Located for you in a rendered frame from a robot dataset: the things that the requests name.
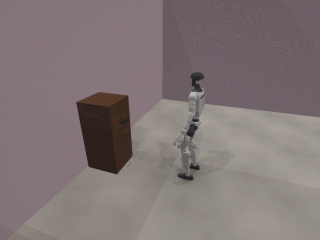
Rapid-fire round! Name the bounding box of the robot left hand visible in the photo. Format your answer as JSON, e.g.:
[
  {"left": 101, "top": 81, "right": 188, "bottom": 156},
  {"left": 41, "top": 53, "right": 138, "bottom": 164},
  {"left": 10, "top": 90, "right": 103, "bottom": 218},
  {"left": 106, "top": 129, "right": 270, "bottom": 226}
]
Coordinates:
[{"left": 173, "top": 133, "right": 184, "bottom": 148}]

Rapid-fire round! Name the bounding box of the robot left forearm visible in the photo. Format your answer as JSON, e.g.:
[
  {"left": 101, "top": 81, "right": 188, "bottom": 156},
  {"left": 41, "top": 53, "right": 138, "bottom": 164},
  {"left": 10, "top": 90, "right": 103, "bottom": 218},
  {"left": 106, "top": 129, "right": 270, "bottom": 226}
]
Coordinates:
[{"left": 180, "top": 112, "right": 193, "bottom": 135}]

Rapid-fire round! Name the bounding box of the robot left upper arm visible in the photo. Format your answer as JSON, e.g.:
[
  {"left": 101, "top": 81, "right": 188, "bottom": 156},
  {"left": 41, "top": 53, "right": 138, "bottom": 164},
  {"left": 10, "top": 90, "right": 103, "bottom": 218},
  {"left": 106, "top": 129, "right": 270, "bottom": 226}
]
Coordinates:
[{"left": 188, "top": 92, "right": 197, "bottom": 118}]

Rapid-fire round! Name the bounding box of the drawer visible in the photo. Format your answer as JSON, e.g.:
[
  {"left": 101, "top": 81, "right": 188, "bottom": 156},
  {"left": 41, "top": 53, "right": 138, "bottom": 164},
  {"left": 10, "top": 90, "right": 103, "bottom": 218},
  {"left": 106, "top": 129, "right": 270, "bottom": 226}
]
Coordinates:
[{"left": 111, "top": 109, "right": 129, "bottom": 132}]

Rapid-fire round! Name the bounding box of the right robot foot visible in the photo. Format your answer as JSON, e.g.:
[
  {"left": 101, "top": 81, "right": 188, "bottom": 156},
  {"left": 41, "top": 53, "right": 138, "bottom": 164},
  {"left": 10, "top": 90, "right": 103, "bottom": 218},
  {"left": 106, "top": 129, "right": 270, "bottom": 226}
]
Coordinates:
[{"left": 189, "top": 163, "right": 200, "bottom": 170}]

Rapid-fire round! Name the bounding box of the robot left shin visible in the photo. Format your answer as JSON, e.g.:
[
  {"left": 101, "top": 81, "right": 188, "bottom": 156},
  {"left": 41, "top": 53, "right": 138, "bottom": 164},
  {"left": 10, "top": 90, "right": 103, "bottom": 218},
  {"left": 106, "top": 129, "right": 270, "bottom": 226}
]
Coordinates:
[{"left": 181, "top": 152, "right": 191, "bottom": 176}]

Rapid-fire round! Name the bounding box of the cabinet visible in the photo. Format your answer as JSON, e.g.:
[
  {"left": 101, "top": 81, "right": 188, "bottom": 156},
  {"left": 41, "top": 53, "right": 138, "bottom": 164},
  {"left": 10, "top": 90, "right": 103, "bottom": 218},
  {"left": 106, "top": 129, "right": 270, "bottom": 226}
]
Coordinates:
[{"left": 76, "top": 92, "right": 133, "bottom": 175}]

